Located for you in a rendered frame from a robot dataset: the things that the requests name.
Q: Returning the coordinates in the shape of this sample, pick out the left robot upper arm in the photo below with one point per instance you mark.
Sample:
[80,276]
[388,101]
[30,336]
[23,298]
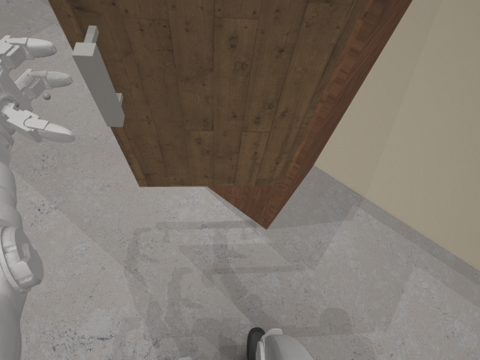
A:
[21,268]

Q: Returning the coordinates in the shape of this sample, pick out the right robot shin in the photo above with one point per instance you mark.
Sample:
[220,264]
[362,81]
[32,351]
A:
[274,331]

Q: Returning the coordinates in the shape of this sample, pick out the left robot forearm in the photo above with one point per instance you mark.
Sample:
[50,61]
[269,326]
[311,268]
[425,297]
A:
[9,216]

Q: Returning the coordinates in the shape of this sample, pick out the handle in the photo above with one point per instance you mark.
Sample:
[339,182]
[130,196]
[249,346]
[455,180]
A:
[91,65]

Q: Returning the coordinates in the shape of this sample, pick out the cupboard door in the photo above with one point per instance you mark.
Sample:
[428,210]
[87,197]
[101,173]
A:
[215,92]

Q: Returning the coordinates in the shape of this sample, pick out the robot left hand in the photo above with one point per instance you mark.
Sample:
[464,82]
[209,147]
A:
[27,87]

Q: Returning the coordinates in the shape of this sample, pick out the robot right foot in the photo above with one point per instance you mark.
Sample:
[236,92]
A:
[253,337]

